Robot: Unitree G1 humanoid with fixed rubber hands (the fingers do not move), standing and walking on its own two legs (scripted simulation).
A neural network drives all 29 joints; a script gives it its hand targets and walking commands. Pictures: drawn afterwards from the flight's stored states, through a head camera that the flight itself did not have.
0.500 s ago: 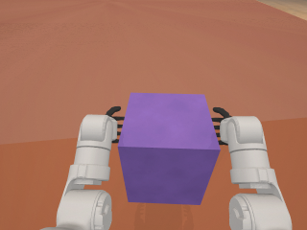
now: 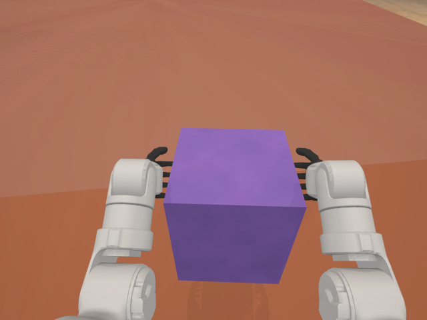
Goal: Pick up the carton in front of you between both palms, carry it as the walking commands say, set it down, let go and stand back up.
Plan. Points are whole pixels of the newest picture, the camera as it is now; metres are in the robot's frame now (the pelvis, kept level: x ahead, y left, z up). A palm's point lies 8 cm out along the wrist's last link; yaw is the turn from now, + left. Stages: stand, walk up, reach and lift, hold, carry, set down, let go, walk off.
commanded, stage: carry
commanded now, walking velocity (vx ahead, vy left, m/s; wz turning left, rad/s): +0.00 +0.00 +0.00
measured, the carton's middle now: (230, 206) +0.35 +0.00 +0.05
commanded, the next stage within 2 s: none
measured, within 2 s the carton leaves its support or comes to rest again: neither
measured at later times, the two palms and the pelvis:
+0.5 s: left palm (149, 183) +0.33 +0.15 +0.14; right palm (316, 185) +0.33 -0.15 +0.14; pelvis -0.01 +0.00 +0.00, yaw +0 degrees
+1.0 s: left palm (148, 186) +0.32 +0.15 +0.14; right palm (317, 187) +0.32 -0.15 +0.14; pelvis -0.02 +0.00 +0.00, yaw +0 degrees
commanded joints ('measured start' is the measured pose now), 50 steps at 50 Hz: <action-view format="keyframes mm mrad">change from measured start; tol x2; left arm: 1 -789 -1144 -480 -164 -441 -46 -230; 50 -795 -1149 -483 -172 -444 -42 -237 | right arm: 1 -785 1134 473 -161 433 -48 227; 50 -793 1136 477 -172 436 -45 231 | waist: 1 0 2 -382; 50 2 2 -379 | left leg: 1 115 132 -110 -39 453 28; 50 100 136 -106 -54 404 25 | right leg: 1 130 -121 101 -28 413 -59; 50 117 -125 95 -43 365 -57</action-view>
